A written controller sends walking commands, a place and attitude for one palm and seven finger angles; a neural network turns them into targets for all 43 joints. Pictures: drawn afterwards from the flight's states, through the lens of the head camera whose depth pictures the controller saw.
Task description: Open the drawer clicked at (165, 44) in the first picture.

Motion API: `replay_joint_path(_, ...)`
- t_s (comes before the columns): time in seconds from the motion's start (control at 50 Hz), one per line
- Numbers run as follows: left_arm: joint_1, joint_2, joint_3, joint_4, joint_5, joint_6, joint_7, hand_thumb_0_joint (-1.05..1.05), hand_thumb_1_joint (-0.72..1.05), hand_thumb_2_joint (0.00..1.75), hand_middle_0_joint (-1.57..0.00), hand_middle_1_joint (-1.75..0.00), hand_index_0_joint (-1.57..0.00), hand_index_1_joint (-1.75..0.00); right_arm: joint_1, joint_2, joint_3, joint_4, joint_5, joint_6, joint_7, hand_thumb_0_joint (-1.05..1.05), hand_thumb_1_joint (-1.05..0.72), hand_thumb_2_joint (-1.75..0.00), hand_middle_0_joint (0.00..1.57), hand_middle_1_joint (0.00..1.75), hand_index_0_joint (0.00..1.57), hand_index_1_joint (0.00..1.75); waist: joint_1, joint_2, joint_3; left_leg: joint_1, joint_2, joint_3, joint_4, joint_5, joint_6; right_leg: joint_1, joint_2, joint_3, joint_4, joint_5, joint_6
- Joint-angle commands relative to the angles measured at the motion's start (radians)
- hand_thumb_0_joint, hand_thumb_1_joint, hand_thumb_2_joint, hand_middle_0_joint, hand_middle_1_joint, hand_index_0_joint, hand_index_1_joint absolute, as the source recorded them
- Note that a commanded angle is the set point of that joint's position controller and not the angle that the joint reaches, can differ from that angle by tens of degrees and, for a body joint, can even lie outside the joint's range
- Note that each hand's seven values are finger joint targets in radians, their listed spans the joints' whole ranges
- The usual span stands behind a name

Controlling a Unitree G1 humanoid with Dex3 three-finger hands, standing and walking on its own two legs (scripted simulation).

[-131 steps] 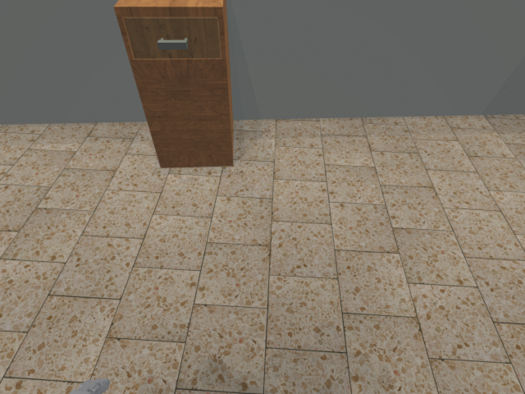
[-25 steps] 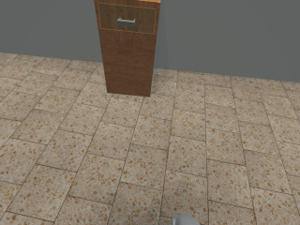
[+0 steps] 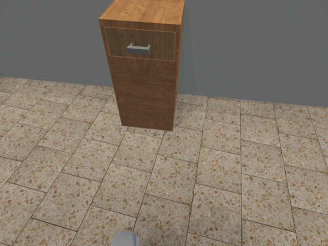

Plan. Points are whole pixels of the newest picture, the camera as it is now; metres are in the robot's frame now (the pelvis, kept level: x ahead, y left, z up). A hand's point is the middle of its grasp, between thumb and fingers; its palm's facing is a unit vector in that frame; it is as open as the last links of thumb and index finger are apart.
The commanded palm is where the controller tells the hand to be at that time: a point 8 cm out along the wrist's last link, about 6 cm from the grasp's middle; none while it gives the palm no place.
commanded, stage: walk to a spot facing it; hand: left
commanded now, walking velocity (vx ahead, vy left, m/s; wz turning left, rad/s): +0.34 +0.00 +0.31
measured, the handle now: (139, 47) +1.05 +0.18 -0.06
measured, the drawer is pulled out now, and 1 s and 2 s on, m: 0.00 0.00 0.00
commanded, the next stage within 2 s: turn to face it in 0.14 s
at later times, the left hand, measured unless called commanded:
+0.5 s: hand (88, 236) +0.18 +0.23 -0.18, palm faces +0.14 -0.98 -0.14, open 7.4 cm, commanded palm none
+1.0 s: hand (104, 208) +0.26 +0.20 -0.17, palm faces +0.03 -0.99 -0.16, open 7.4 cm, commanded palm none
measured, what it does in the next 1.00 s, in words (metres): walks ahead: left foot, then right foot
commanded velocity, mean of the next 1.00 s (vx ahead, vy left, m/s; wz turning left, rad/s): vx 0.15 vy -0.01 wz -0.09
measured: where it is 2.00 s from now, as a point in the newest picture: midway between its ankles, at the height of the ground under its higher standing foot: (168, 200)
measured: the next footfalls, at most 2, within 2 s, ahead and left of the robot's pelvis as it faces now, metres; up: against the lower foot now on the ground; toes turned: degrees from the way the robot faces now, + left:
left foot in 0.24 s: +0.26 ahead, +0.14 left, +0.00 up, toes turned +13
right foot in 0.70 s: +0.29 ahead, -0.08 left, +0.00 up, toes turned -8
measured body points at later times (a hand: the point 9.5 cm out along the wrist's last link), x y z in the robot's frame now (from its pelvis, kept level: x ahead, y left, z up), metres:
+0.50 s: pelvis +0.19 +0.06 +0.01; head +0.19 +0.09 +0.45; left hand +0.18 +0.28 -0.16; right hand +0.28 -0.17 -0.13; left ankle +0.22 +0.13 -0.74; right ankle +0.22 -0.09 -0.67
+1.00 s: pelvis +0.26 +0.04 +0.00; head +0.26 +0.04 +0.45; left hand +0.26 +0.25 -0.16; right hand +0.25 -0.19 -0.15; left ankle +0.26 +0.16 -0.72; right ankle +0.25 -0.07 -0.74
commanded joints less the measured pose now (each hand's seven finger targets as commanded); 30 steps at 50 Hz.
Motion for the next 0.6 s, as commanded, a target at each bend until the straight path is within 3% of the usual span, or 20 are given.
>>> replay_joint_path(0.0,0.100,0.072,-0.005,-0.004,-0.001,-0.018,-0.004,0.00,0.90,0.90,-0.20,-0.30,-0.20,-0.30,0.015,0.021,0.018,-0.047,0.001,0.007,0.034,0.00,-0.90,-0.90,0.20,0.30,0.20,0.30,-0.001,-0.116,0.072,0.022,0.022,0.039,-0.221,0.113,-0.026,-0.071,-0.261,0.126,-0.266,0.308,-0.056)
replay_joint_path(0.1,0.187,0.109,-0.005,0.025,-0.001,-0.010,0.001,0.00,0.90,0.90,-0.20,-0.30,-0.20,-0.30,-0.146,-0.002,0.023,-0.098,0.003,-0.007,0.048,0.00,-0.90,-0.90,0.20,0.30,0.20,0.30,0.055,-0.097,0.088,0.037,-0.019,0.093,-0.423,0.125,0.001,0.092,-0.291,0.100,-0.223,0.448,-0.041)
replay_joint_path(0.14,0.211,0.119,-0.004,0.034,0.000,-0.005,0.004,0.00,0.90,0.90,-0.20,-0.30,-0.20,-0.30,-0.150,-0.014,0.021,-0.102,0.001,-0.011,0.045,0.00,-0.90,-0.90,0.20,0.30,0.20,0.30,0.048,-0.102,0.078,0.079,-0.051,0.118,-0.479,0.070,0.023,0.159,-0.300,0.089,-0.152,0.606,-0.038)
replay_joint_path(0.16,0.205,0.130,-0.001,0.035,0.001,-0.004,0.005,0.00,0.90,0.90,-0.20,-0.30,-0.20,-0.30,-0.099,-0.028,0.016,-0.092,0.000,-0.015,0.040,0.00,-0.90,-0.90,0.20,0.30,0.20,0.30,0.023,-0.097,0.044,0.146,-0.074,0.134,-0.508,0.048,0.035,0.179,-0.305,0.070,-0.070,0.706,-0.033)
replay_joint_path(0.18,0.194,0.141,0.000,0.031,-0.002,-0.002,0.007,0.00,0.90,0.90,-0.20,-0.30,-0.20,-0.30,-0.006,-0.050,0.009,-0.064,-0.005,-0.018,0.033,0.00,-0.90,-0.90,0.20,0.30,0.20,0.30,-0.023,-0.099,-0.005,0.273,-0.108,0.150,-0.562,0.072,0.048,0.166,-0.286,0.029,0.066,0.778,-0.012)
replay_joint_path(0.2,0.190,0.138,0.000,0.022,-0.008,0.000,0.007,0.00,0.90,0.90,-0.20,-0.30,-0.20,-0.30,0.136,-0.101,-0.004,-0.025,-0.011,-0.023,0.026,0.00,-0.90,-0.90,0.20,0.30,0.20,0.30,-0.086,-0.042,-0.104,0.512,-0.088,0.104,-0.630,0.189,0.074,0.061,-0.250,0.002,0.288,0.706,0.025)
replay_joint_path(0.22,0.236,0.090,-0.005,0.001,-0.023,0.002,0.001,0.00,0.90,0.90,-0.20,-0.30,-0.20,-0.30,0.248,-0.215,-0.028,-0.005,-0.020,-0.028,0.013,0.00,-0.90,-0.90,0.20,0.30,0.20,0.30,-0.106,0.177,-0.253,0.788,0.162,-0.220,-0.656,0.440,0.169,-0.192,-0.111,-0.032,0.584,0.245,0.086)
replay_joint_path(0.24,0.220,0.062,-0.022,-0.025,-0.025,-0.002,-0.001,0.00,0.90,0.90,-0.20,-0.30,-0.20,-0.30,0.298,-0.260,-0.031,0.014,0.002,-0.024,0.000,0.00,-0.90,-0.90,0.20,0.30,0.20,0.30,-0.100,0.255,-0.305,0.888,0.338,-0.425,-0.725,0.734,0.274,-0.357,-0.038,0.075,0.828,-0.322,0.089)
replay_joint_path(0.26,0.155,0.092,-0.015,-0.030,-0.026,0.008,0.009,0.00,0.90,0.90,-0.20,-0.30,-0.20,-0.30,0.249,-0.233,-0.024,0.010,0.013,-0.019,-0.009,0.00,-0.90,-0.90,0.20,0.30,0.20,0.30,-0.088,0.120,-0.250,0.786,0.331,-0.345,-0.752,0.723,0.274,-0.366,-0.082,0.157,0.898,-0.300,0.073)
replay_joint_path(0.28,0.106,0.063,-0.018,-0.028,-0.026,0.014,0.011,0.00,0.90,0.90,-0.20,-0.30,-0.20,-0.30,0.169,-0.191,-0.014,-0.001,0.011,-0.031,-0.017,0.00,-0.90,-0.90,0.20,0.30,0.20,0.30,-0.068,0.083,-0.146,0.666,0.308,-0.268,-0.770,0.762,0.243,-0.395,-0.120,0.182,0.886,-0.226,0.080)
replay_joint_path(0.3,0.110,0.048,-0.013,-0.014,-0.017,0.022,0.008,0.00,0.90,0.90,-0.20,-0.30,-0.20,-0.30,0.096,-0.148,0.001,-0.019,0.009,-0.037,-0.019,0.00,-0.90,-0.90,0.20,0.30,0.20,0.30,-0.031,0.033,-0.073,0.552,0.270,-0.185,-0.793,0.687,0.207,-0.377,-0.141,0.203,0.860,-0.185,0.088)
replay_joint_path(0.32,0.128,0.029,-0.014,0.001,-0.012,0.037,0.005,0.00,0.90,0.90,-0.20,-0.30,-0.20,-0.30,0.053,-0.109,0.014,-0.025,0.009,-0.041,-0.019,0.00,-0.90,-0.90,0.20,0.30,0.20,0.30,-0.001,0.034,-0.017,0.441,0.227,-0.110,-0.828,0.623,0.172,-0.328,-0.153,0.208,0.805,-0.146,0.094)
replay_joint_path(0.36,0.196,0.001,-0.016,0.029,-0.008,0.063,0.003,0.00,0.90,0.90,-0.20,-0.30,-0.20,-0.30,0.007,-0.080,0.025,-0.020,0.011,-0.045,-0.020,0.00,-0.90,-0.90,0.20,0.30,0.20,0.30,0.046,0.043,-0.017,0.334,0.174,-0.007,-0.863,0.567,0.134,-0.224,-0.148,0.193,0.698,-0.103,0.102)
replay_joint_path(0.38,0.223,-0.018,-0.015,0.034,-0.007,0.076,0.006,0.00,0.90,0.90,-0.20,-0.30,-0.20,-0.30,-0.002,-0.070,0.024,-0.026,0.010,-0.044,-0.021,0.00,-0.90,-0.90,0.20,0.30,0.20,0.30,0.057,0.068,-0.028,0.298,0.159,0.024,-0.878,0.525,0.129,-0.191,-0.144,0.184,0.657,-0.085,0.106)
replay_joint_path(0.42,0.227,-0.028,-0.014,0.032,-0.004,0.095,0.008,0.00,0.90,0.90,-0.20,-0.30,-0.20,-0.30,-0.010,-0.065,0.024,-0.036,0.011,-0.037,-0.020,0.00,-0.90,-0.90,0.20,0.30,0.20,0.30,0.064,0.098,-0.010,0.264,0.146,0.049,-0.908,0.422,0.127,-0.177,-0.138,0.175,0.585,-0.041,0.113)
replay_joint_path(0.5,0.139,-0.020,-0.013,-0.004,-0.001,0.108,0.005,0.00,0.90,0.90,-0.20,-0.30,-0.20,-0.30,-0.003,-0.082,0.020,-0.031,0.007,-0.020,-0.022,0.00,-0.90,-0.90,0.20,0.30,0.20,0.30,0.047,0.116,0.029,0.292,0.148,0.049,-0.925,0.270,0.134,-0.189,-0.125,0.161,0.407,-0.014,0.119)
replay_joint_path(0.54,0.080,-0.012,-0.012,-0.024,0.000,0.111,0.005,0.00,0.90,0.90,-0.20,-0.30,-0.20,-0.30,0.019,-0.087,0.015,-0.020,0.004,-0.009,-0.025,0.00,-0.90,-0.90,0.20,0.30,0.20,0.30,0.026,0.121,0.047,0.322,0.163,0.030,-0.911,0.238,0.143,-0.191,-0.114,0.151,0.330,-0.035,0.118)
replay_joint_path(0.58,0.060,-0.007,-0.011,-0.030,-0.002,0.111,0.005,0.00,0.90,0.90,-0.20,-0.30,-0.20,-0.30,0.028,-0.097,0.011,-0.012,0.001,0.000,-0.028,0.00,-0.90,-0.90,0.20,0.30,0.20,0.30,0.024,0.120,0.053,0.351,0.183,0.023,-0.880,0.254,0.146,-0.171,-0.102,0.143,0.268,-0.062,0.115)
